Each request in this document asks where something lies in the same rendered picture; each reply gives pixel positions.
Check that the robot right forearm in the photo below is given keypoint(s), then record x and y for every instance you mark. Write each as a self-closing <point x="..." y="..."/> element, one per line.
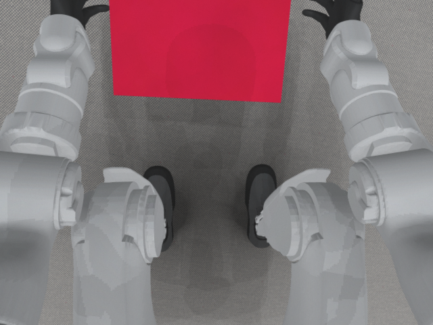
<point x="372" y="117"/>

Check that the robot right foot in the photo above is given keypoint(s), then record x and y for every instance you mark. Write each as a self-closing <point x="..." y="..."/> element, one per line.
<point x="260" y="184"/>

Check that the right robot thigh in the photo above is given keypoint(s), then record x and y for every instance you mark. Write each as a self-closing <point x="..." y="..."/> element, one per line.
<point x="313" y="223"/>

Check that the left robot upper arm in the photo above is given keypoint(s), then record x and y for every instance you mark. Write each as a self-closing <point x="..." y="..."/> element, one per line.
<point x="39" y="195"/>

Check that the robot right hand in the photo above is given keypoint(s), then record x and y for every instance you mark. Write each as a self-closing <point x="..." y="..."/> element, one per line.
<point x="338" y="10"/>

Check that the robot left hand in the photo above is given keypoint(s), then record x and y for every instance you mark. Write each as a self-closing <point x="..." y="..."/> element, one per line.
<point x="75" y="9"/>

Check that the right robot upper arm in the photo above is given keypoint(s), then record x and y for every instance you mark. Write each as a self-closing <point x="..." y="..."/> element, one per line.
<point x="394" y="193"/>

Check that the carton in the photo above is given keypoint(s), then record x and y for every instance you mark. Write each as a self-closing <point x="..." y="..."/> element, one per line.
<point x="199" y="49"/>

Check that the robot left forearm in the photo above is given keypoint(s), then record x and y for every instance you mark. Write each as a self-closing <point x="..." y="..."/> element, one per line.
<point x="52" y="99"/>

